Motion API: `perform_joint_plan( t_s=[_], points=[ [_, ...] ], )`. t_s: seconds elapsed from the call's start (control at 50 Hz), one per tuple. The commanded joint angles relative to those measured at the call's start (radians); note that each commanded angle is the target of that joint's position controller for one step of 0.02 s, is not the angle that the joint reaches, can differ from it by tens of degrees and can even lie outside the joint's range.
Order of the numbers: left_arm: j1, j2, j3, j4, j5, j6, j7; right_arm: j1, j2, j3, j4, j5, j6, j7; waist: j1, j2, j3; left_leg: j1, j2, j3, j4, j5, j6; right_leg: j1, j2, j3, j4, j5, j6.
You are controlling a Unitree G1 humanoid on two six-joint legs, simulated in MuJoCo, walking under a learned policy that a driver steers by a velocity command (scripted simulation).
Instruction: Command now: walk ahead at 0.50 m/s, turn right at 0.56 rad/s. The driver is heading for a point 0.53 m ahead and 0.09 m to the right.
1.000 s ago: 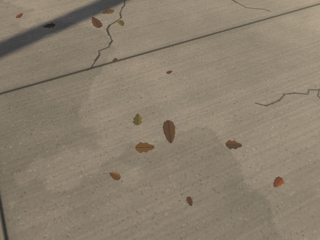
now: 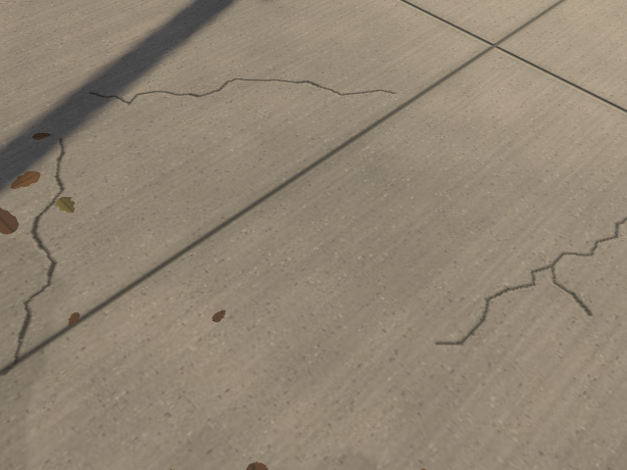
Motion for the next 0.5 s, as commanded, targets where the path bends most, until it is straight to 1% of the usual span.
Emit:
perform_joint_plan(
  t_s=[0.02, 0.06, 0.1, 0.14, 0.16, 0.18, 0.2, 0.22, 0.24, 0.26, 0.28, 0.3, 0.32, 0.34, 0.36, 0.38, 0.4, 0.44, 0.46, 0.5],
  points=[
    [-0.025, 0.01, -0.004, -0.086, 0.003, -0.009, -0.013, -0.066, -0.155, -0.038, -0.054, 0.002, -0.017, -0.006, 0.018, 0.129, 0.012, 0.063, 0.277, -0.142, -0.171, 0.243, 0.163, -0.089, -0.042, 0.028, -0.118, 0.13, 0.006],
    [-0.084, 0.001, -0.01, -0.101, 0.003, -0.016, -0.025, -0.059, -0.172, -0.041, -0.042, 0.006, -0.011, -0.009, -0.003, 0.12, 0.026, 0.067, 0.264, -0.072, -0.172, 0.266, 0.149, -0.057, -0.033, -0.003, -0.232, 0.223, -0.004],
    [-0.15, -0.006, -0.015, -0.124, 0.003, -0.02, -0.037, -0.032, -0.189, -0.045, -0.026, 0.012, -0.003, -0.011, -0.026, 0.11, 0.043, 0.09, 0.269, -0.028, -0.168, 0.274, 0.136, -0.035, -0.021, -0.037, -0.316, 0.258, -0.019],
    [-0.197, 0.0, -0.014, -0.148, 0.001, -0.019, -0.048, -0.007, -0.207, -0.051, -0.009, 0.022, 0.006, -0.011, -0.035, 0.11, 0.06, 0.139, 0.286, 0.001, -0.153, 0.297, 0.122, -0.031, -0.013, -0.059, -0.373, 0.236, -0.04],
    [-0.212, 0.007, -0.011, -0.16, 0.001, -0.017, -0.052, 0.001, -0.216, -0.054, -0.002, 0.028, 0.012, -0.01, -0.033, 0.112, 0.064, 0.168, 0.295, 0.014, -0.134, 0.337, 0.113, -0.027, -0.005, -0.071, -0.393, 0.206, -0.054],
    [-0.215, 0.017, -0.007, -0.168, 0.002, -0.016, -0.055, 0.002, -0.227, -0.058, 0.002, 0.033, 0.019, -0.011, -0.023, 0.118, 0.059, 0.192, 0.301, 0.032, -0.098, 0.432, 0.103, -0.004, 0.011, -0.09, -0.411, 0.164, -0.072],
    [-0.198, 0.033, 0.002, -0.172, 0.005, -0.013, -0.056, -0.001, -0.243, -0.063, 0.002, 0.038, 0.024, -0.014, -0.003, 0.133, 0.037, 0.21, 0.3, 0.053, -0.038, 0.596, 0.093, 0.047, 0.041, -0.118, -0.419, 0.113, -0.093],
    [-0.149, 0.057, 0.015, -0.166, 0.009, -0.008, -0.055, -0.003, -0.26, -0.069, 0.001, 0.043, 0.031, -0.017, 0.033, 0.15, -0.004, 0.219, 0.295, 0.073, 0.06, 0.768, 0.082, 0.131, 0.08, -0.148, -0.422, 0.064, -0.116],
    [-0.028, 0.093, 0.038, -0.137, 0.008, -0.004, -0.05, -0.014, -0.264, -0.069, -0.002, 0.048, 0.038, -0.02, 0.108, 0.141, -0.071, 0.187, 0.272, 0.102, 0.232, 0.863, 0.062, 0.297, 0.125, -0.171, -0.466, 0.079, -0.148],
    [0.147, 0.152, 0.072, -0.088, 0.004, 0.005, -0.034, -0.003, -0.235, -0.057, -0.007, 0.04, 0.038, -0.024, 0.191, 0.102, -0.16, 0.032, 0.235, 0.118, 0.474, 0.76, 0.026, 0.578, 0.141, -0.13, -0.503, 0.124, -0.187],
    [0.196, 0.271, 0.095, -0.078, -0.006, 0.009, -0.014, 0.076, -0.111, -0.016, -0.052, -0.014, 0.026, -0.015, 0.131, -0.168, -0.242, -0.392, 0.11, 0.11, 0.851, -0.034, -0.037, 0.942, -0.119, 0.309, -0.518, 0.104, -0.323],
    [0.195, 0.26, 0.08, -0.12, -0.004, -0.01, -0.022, 0.051, -0.108, 0.001, -0.081, -0.006, -0.009, -0.002, 0.131, -0.171, -0.421, -0.59, -0.023, -0.129, 1.053, -0.415, -0.051, 1.063, -0.262, 0.787, -0.713, -0.125, -0.457],
    [0.176, 0.183, 0.055, -0.11, 0.005, -0.027, -0.031, -0.075, -0.195, -0.024, -0.105, 0.039, -0.03, 0.008, 0.174, -0.053, -0.311, -0.689, 0.036, -0.198, 1.076, -0.326, -0.032, 0.993, -0.24, 0.684, -0.77, -0.138, -0.389],
    [0.135, 0.159, 0.047, -0.102, 0.009, -0.038, -0.031, -0.114, -0.185, -0.018, -0.123, 0.048, -0.042, 0.009, 0.143, -0.026, -0.187, -0.694, 0.072, -0.183, 1.005, -0.233, -0.015, 0.85, -0.202, 0.553, -0.775, -0.077, -0.353],
    [0.067, 0.131, 0.037, -0.107, 0.009, -0.041, -0.028, -0.108, -0.175, -0.017, -0.108, 0.026, -0.044, 0.0, 0.094, 0.041, -0.117, -0.637, 0.11, -0.182, 0.92, -0.169, -0.021, 0.704, -0.158, 0.447, -0.775, 0.035, -0.322],
    [0.017, 0.105, 0.028, -0.119, 0.018, -0.043, -0.025, -0.088, -0.182, -0.023, -0.099, 0.008, -0.037, -0.005, 0.055, 0.026, -0.087, -0.561, 0.135, -0.188, 0.849, -0.124, -0.029, 0.595, -0.123, 0.372, -0.788, 0.141, -0.307],
    [-0.007, 0.097, 0.024, -0.13, 0.025, -0.043, -0.021, -0.073, -0.181, -0.025, -0.095, 0.003, -0.025, -0.004, 0.032, 0.005, -0.078, -0.505, 0.141, -0.188, 0.821, -0.098, -0.039, 0.526, -0.101, 0.342, -0.81, 0.193, -0.305],
    [-0.008, 0.102, 0.025, -0.119, 0.021, -0.049, -0.011, -0.065, -0.153, -0.021, -0.09, -0.007, -0.007, -0.005, 0.019, 0.008, -0.071, -0.469, 0.131, -0.168, 0.753, -0.063, -0.07, 0.451, -0.082, 0.287, -0.829, 0.296, -0.316],
    [-0.001, 0.1, 0.023, -0.108, 0.021, -0.052, -0.005, -0.068, -0.138, -0.016, -0.085, -0.007, -0.001, -0.004, 0.018, 0.011, -0.066, -0.473, 0.129, -0.156, 0.708, -0.02, -0.084, 0.437, -0.077, 0.242, -0.838, 0.33, -0.314],
    [0.025, 0.097, 0.02, -0.08, 0.022, -0.055, 0.006, -0.123, -0.105, 0.0, -0.09, -0.004, 0.003, 0.0, 0.044, 0.0, -0.043, -0.48, 0.133, -0.144, 0.563, 0.117, -0.098, 0.429, -0.056, 0.166, -0.853, 0.355, -0.287]
  ],
)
